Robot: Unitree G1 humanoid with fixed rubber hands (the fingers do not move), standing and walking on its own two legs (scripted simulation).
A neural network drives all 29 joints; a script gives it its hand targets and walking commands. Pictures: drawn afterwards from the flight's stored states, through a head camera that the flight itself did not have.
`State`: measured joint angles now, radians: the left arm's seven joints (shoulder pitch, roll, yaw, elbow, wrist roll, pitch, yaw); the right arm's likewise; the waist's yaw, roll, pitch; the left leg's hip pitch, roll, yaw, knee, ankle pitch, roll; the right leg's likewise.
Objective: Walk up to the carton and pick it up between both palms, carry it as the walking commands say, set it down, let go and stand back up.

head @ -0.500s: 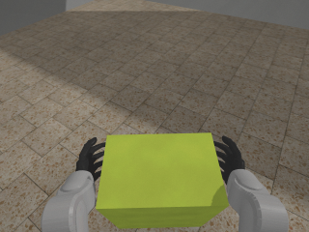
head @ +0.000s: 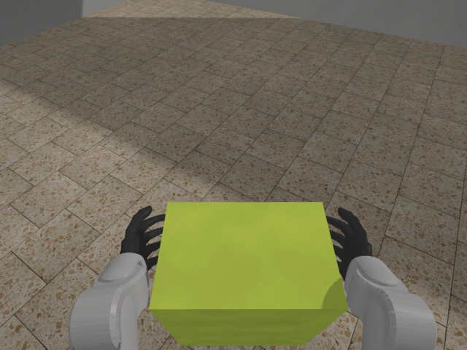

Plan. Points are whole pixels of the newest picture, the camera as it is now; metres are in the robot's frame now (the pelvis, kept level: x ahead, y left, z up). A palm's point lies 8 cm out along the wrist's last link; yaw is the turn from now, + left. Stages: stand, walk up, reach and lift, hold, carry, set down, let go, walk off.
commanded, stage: carry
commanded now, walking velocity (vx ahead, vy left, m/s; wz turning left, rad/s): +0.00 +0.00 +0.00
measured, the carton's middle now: (243, 282) +0.24 -0.01 +0.02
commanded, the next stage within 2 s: none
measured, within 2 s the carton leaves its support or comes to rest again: neither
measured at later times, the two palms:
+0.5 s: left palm (138, 299) +0.18 +0.13 +0.11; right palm (387, 289) +0.18 -0.18 +0.11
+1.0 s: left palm (135, 294) +0.19 +0.14 +0.10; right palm (374, 281) +0.20 -0.18 +0.10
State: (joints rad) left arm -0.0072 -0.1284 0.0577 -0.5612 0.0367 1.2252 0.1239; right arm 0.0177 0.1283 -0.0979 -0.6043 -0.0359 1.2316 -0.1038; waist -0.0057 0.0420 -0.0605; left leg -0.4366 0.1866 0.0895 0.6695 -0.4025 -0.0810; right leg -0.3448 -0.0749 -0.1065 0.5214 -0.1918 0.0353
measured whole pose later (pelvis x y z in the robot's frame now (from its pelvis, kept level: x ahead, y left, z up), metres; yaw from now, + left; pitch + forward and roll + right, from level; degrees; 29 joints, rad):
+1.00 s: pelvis -0.05 -0.03 +0.01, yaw +2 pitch +2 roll +1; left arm -0.04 -0.13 0.10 -0.47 0.05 1.20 0.11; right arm -0.04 0.13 -0.09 -0.49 -0.04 1.20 -0.11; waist 0.00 0.00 -0.09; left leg -0.30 0.02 0.12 0.48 -0.22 0.02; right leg -0.37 -0.08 -0.14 0.48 -0.14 -0.01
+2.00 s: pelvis -0.02 -0.02 +0.00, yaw +2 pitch +3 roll +0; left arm -0.06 -0.13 0.12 -0.26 0.09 0.96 0.07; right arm -0.06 0.13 -0.10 -0.26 -0.09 0.96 -0.07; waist 0.00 0.00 -0.10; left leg -0.29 0.03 0.12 0.52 -0.28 0.03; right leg -0.36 -0.08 -0.14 0.51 -0.20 0.00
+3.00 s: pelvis -0.01 -0.02 +0.00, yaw +1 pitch +3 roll +0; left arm -0.07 -0.13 0.12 -0.28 0.08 1.01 0.08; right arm -0.06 0.13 -0.10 -0.28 -0.08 1.01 -0.08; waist 0.00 0.01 -0.11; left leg -0.27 0.03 0.12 0.52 -0.30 0.02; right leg -0.34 -0.07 -0.14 0.51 -0.22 0.00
